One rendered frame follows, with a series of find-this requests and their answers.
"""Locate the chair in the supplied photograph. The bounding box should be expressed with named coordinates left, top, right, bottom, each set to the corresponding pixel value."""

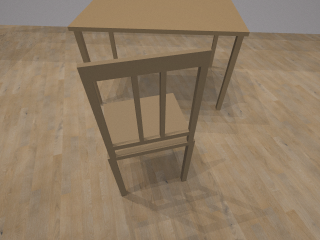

left=76, top=47, right=212, bottom=197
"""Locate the table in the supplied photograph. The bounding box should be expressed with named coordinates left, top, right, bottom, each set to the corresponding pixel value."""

left=67, top=0, right=250, bottom=110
